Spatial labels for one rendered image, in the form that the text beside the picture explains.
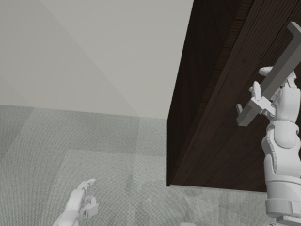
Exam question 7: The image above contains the robot right hand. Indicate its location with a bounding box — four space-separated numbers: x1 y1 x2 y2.
249 66 301 124

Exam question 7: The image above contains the wardrobe door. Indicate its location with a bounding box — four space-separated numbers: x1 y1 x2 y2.
171 0 301 193

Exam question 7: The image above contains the robot left hand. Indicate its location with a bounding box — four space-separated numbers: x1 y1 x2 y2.
64 178 99 221

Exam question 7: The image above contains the handle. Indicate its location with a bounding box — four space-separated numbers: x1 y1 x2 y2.
236 21 301 127

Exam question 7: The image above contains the left robot forearm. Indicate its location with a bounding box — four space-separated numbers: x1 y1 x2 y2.
53 210 80 226

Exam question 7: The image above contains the right robot forearm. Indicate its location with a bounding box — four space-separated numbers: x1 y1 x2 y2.
261 120 301 226

